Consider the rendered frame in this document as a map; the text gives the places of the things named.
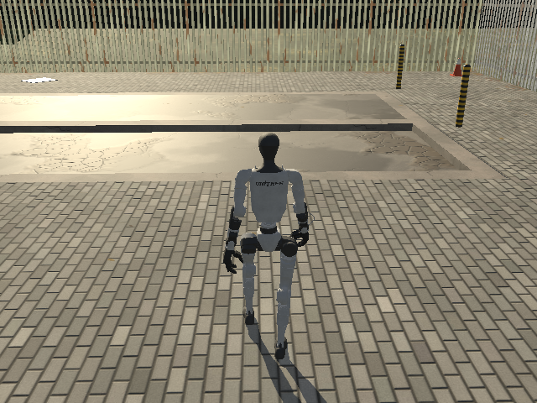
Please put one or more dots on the robot right forearm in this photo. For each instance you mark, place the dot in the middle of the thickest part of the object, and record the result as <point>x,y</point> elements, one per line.
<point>303,221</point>

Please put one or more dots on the robot left upper arm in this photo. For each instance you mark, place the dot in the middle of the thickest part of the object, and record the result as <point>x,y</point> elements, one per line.
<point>242,177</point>

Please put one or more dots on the robot left forearm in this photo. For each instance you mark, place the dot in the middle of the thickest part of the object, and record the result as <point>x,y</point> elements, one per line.
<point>233,230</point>

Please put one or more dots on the right robot foot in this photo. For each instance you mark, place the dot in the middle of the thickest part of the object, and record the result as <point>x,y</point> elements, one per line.
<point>279,351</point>

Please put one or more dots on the robot left hand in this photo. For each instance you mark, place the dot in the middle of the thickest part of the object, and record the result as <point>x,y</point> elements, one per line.
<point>227,259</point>

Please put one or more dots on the robot right upper arm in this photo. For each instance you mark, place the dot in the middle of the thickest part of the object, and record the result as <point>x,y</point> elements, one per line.
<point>297,189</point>

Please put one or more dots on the humanoid robot torso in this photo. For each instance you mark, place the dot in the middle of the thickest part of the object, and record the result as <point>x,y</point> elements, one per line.
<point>268,202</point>

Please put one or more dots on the robot right hand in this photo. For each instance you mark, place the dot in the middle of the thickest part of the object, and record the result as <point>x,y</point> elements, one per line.
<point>297,234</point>

